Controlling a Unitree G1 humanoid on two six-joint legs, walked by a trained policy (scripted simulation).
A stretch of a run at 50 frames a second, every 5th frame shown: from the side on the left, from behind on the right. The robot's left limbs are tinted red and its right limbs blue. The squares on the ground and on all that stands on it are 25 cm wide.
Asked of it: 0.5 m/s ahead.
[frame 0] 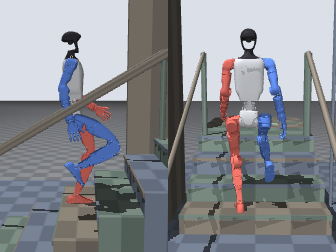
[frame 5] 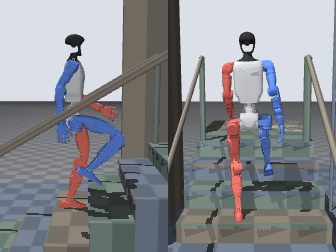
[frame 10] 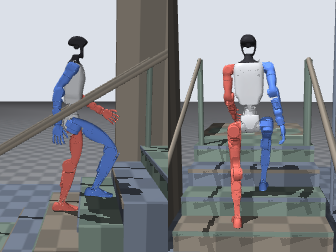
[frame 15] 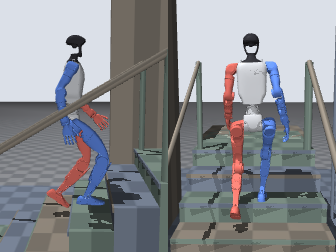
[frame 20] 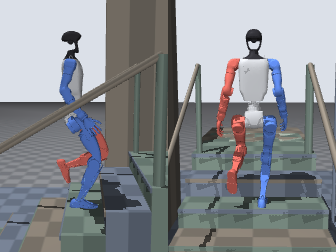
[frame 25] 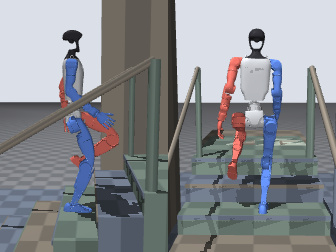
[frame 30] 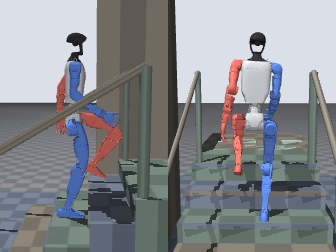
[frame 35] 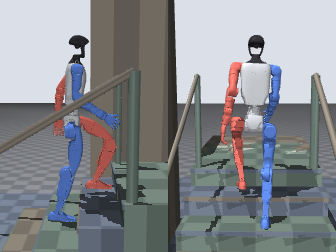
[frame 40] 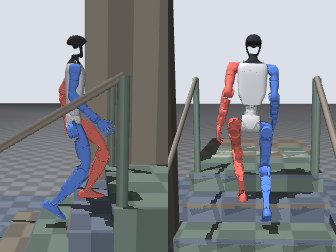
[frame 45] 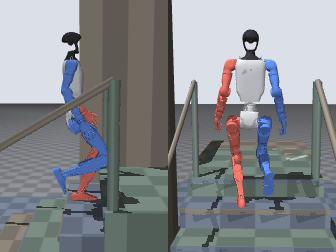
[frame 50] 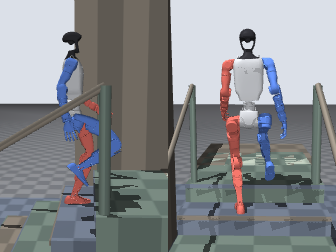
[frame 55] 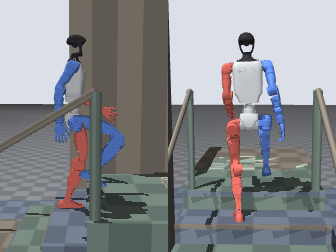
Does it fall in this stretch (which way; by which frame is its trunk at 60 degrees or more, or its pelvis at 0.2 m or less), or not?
no
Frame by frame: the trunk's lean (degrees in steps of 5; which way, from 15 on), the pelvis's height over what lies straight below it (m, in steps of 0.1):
0: 5, 0.8
5: 0, 0.8
10: 5, 0.8
15: 5, 0.7
20: 0, 0.7
25: 5, 0.8
30: 5, 0.8
35: 5, 0.8
40: 5, 0.7
45: 5, 0.7
50: 5, 0.8
55: 5, 0.8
